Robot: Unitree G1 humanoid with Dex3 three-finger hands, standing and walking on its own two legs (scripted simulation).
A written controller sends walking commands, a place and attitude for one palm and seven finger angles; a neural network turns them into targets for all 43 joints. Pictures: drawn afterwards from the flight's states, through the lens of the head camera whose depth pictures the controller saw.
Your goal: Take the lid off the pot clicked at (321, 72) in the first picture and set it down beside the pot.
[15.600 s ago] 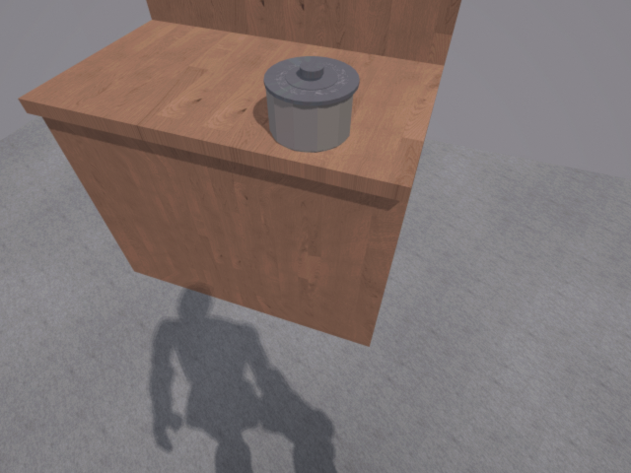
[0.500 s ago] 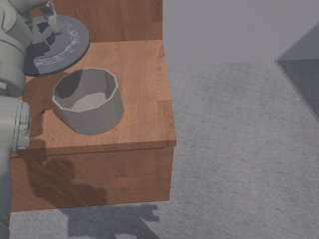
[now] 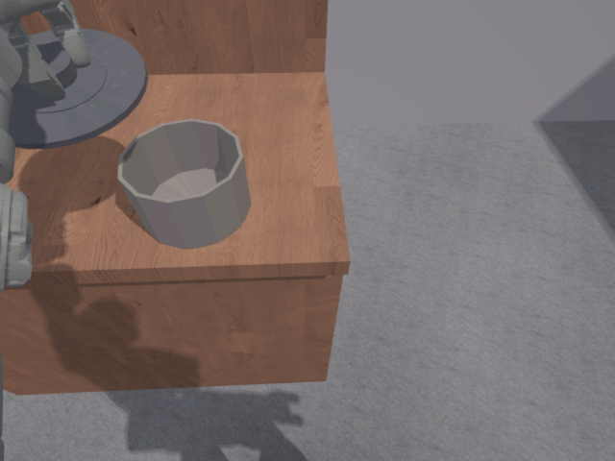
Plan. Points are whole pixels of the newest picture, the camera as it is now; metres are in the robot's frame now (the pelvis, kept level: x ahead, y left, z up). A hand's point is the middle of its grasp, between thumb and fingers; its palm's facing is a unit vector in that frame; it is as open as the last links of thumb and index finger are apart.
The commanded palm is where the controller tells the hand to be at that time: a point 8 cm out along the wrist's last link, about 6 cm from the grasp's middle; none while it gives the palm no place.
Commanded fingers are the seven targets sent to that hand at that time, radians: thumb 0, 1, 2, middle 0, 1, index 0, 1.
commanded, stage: move the lid sideways beside the pot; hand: left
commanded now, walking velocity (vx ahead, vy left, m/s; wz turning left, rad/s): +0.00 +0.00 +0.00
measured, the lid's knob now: (50, 67) +0.51 +0.26 +0.25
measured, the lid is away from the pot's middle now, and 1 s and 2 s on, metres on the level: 0.10 0.21 0.22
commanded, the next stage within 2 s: lower the lid onto the table in 1.30 s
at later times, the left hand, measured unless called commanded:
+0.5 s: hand out of the picture +0.48 +0.31 +0.27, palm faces -0.28 -0.18 -0.94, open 7.6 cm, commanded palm +0.50 +0.33 +0.35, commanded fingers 0.00 0.71 0.84 -0.79 -1.12 -0.81 -1.14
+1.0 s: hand out of the picture +0.47 +0.36 +0.27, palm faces -0.27 -0.23 -0.94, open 7.6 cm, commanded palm +0.50 +0.38 +0.35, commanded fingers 0.00 0.71 0.84 -0.79 -1.12 -0.81 -1.14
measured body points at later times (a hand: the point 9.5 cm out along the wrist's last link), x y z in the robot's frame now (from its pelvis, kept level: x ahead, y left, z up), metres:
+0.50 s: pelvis +0.01 +0.00 +0.00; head +0.07 +0.00 +0.45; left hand +0.49 +0.32 +0.32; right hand +0.02 -0.29 -0.12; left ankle +0.01 +0.10 -0.74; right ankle -0.03 -0.14 -0.74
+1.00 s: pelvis +0.01 +0.00 +0.00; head +0.09 +0.00 +0.44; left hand +0.48 +0.37 +0.32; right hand +0.04 -0.29 -0.13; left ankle +0.01 +0.10 -0.74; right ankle -0.03 -0.14 -0.74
